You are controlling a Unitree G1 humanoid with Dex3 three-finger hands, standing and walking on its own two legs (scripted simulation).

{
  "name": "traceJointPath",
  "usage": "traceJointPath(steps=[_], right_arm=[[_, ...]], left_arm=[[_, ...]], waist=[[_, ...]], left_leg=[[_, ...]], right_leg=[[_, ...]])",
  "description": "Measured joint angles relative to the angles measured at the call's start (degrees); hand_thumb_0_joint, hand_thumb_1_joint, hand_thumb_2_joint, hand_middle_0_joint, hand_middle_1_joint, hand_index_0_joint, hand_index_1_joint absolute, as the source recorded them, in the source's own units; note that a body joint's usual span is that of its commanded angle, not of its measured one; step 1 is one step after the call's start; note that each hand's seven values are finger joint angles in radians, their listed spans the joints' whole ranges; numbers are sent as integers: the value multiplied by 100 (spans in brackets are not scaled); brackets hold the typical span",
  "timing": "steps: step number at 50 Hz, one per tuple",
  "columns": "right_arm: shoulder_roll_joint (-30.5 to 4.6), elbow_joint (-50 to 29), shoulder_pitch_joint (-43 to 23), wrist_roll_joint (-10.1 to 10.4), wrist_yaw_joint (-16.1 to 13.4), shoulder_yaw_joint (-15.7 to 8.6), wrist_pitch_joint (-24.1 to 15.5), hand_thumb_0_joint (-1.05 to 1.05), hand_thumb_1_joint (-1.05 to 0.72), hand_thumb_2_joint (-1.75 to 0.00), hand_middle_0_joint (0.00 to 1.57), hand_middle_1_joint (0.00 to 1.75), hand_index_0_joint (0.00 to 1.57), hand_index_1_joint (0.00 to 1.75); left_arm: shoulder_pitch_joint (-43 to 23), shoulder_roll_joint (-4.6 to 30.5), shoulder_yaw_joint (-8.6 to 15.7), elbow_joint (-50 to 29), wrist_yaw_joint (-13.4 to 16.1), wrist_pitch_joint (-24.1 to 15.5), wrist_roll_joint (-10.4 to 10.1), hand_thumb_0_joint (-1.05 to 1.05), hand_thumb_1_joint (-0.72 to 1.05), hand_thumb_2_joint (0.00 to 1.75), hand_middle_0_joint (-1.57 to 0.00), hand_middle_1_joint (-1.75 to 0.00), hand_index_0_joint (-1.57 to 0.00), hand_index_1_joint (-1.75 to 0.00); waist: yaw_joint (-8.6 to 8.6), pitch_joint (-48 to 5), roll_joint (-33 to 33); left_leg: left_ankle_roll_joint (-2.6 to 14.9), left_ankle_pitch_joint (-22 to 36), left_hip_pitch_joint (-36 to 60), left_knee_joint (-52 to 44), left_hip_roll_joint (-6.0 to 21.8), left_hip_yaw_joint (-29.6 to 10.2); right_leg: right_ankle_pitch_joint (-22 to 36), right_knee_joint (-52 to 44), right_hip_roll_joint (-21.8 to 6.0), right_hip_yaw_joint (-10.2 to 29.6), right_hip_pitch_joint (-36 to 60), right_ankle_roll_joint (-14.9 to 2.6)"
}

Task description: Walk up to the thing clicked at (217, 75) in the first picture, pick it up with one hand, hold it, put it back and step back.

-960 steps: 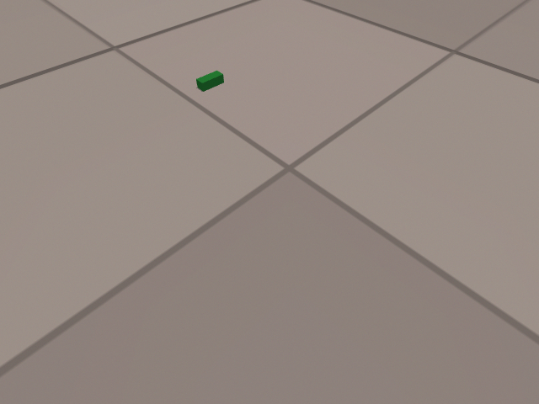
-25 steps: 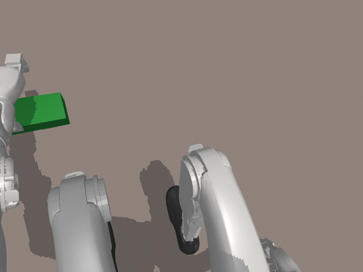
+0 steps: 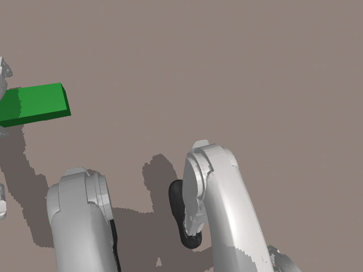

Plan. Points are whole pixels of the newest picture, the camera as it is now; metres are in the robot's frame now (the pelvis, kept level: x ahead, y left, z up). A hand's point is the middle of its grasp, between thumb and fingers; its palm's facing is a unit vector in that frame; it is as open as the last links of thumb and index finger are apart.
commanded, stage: close in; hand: left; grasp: from above
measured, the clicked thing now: (27, 105) +0.50 +0.28 -0.29
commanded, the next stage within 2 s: rest palm in 0.10 s
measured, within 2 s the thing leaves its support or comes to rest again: neither
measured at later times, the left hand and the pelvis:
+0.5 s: hand (16, 105) +0.48 +0.28 -0.22, palm faces -0.48 -0.12 -0.87, open 14.3 cm; pelvis +0.00 +0.00 -0.01, yaw -2 degrees
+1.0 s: hand (25, 106) +0.49 +0.28 -0.26, palm faces -0.45 -0.14 -0.88, open 14.1 cm; pelvis +0.01 +0.01 -0.01, yaw -5 degrees
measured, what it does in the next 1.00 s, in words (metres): stands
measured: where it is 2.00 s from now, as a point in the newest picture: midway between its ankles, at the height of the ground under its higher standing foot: (149, 241)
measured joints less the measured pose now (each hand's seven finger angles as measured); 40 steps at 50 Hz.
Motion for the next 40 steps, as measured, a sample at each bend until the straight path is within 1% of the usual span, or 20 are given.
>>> traceJointPath(steps=[2,4,5,7,9,12,14,18,24,27,31,34,35,40], right_arm=[[5,62,-60,-9,-6,-11,1,0,-91,-89,20,30,20,30],[17,94,-143,-33,-8,-12,-24,0,-91,-89,20,30,20,30],[23,94,-186,-42,-11,-8,-44,0,-91,-89,20,30,20,30],[26,58,-258,-53,-9,10,-84,0,-91,-89,20,30,20,30],[23,-7,-321,-71,14,49,-124,0,-91,-89,20,30,20,30],[14,-124,-364,-90,45,127,-189,0,-90,-89,20,30,20,30],[0,-175,-357,-101,74,186,-228,0,-90,-89,20,30,20,30],[-38,-255,-310,-142,114,303,-305,0,-90,-90,20,30,20,30],[-71,-190,-144,-211,132,435,-362,0,-90,-90,20,30,20,30],[-81,-142,-90,-276,150,507,-394,0,-90,-90,20,30,20,30],[-103,-136,-44,-361,185,570,-456,0,-90,-90,20,30,20,30],[-120,-148,-47,-419,252,614,-516,0,-90,-90,20,30,20,30],[-127,-154,-56,-432,273,627,-541,0,-90,-90,20,30,20,30],[-161,-216,-164,-511,399,690,-660,0,-90,-90,20,30,20,30]], left_arm=[[-82,-81,-160,-9,95,-110,60,0,-56,107,-10,-104,-8,-106],[-211,-155,-297,119,236,-135,164,0,-55,109,-10,-106,-9,-107],[-265,-187,-321,187,312,-127,229,0,-54,110,-10,-106,-9,-107],[-355,-242,-293,364,501,-81,360,0,-54,110,-10,-106,-9,-107],[-479,-259,-244,679,681,23,448,0,-53,110,-10,-106,-9,-107],[-611,-214,-113,1035,838,175,535,0,-53,109,-10,-105,-9,-106],[-672,-169,-35,1236,927,264,542,0,-53,108,-10,-103,-8,-104],[-713,72,278,1501,965,316,515,0,-55,106,-9,-101,-7,-102],[-628,381,377,1467,953,173,422,0,-56,105,-9,-98,-7,-100],[-597,515,355,1460,982,63,416,0,-56,104,-8,-98,-6,-100],[-484,642,405,1330,1095,-71,477,0,-56,104,-8,-97,-6,-100],[-477,685,378,1334,1197,-109,515,0,-56,104,-8,-97,-6,-99],[-467,697,413,1336,1242,-122,528,0,-56,104,-8,-97,-6,-99],[-516,793,467,1545,1452,-70,611,0,-55,105,-9,-97,-6,-99]], waist=[[38,-72,-46],[15,-143,-86],[-15,-173,-98],[-94,-242,-87],[-202,-281,-71],[-349,-272,-44],[-423,-240,-31],[-561,-42,-41],[-588,267,-152],[-596,389,-228],[-608,497,-295],[-632,529,-357],[-642,530,-368],[-723,568,-421]], left_leg=[[3,-8,-7,5,-21,-7],[11,-30,4,12,-29,-13],[16,-43,13,13,-31,-16],[28,-62,14,12,-32,-25],[40,-71,19,4,-28,-20],[55,-64,7,-10,-11,-17],[62,-56,-6,-9,5,-9],[70,-34,-37,45,28,-21],[48,-47,-101,185,57,-83],[36,-81,-110,267,60,-137],[17,-138,-118,363,51,-232],[17,-189,-101,416,54,-273],[15,-206,-100,431,53,-290],[26,-267,-68,487,58,-351]], right_leg=[[-28,1,-17,-7,17,3],[-57,-2,-23,-14,45,8],[-70,-7,-23,-17,61,12],[-89,-24,-23,-27,79,16],[-96,-39,-18,-24,88,19],[-74,-63,-2,-22,71,26],[-53,-62,12,-13,43,36],[-3,-19,38,-20,-6,58],[43,78,76,-69,-88,59],[34,125,88,-115,-89,56],[4,158,96,-197,-64,52],[-27,179,105,-231,-36,62],[-38,181,108,-245,-28,62],[-73,183,124,-296,29,86]])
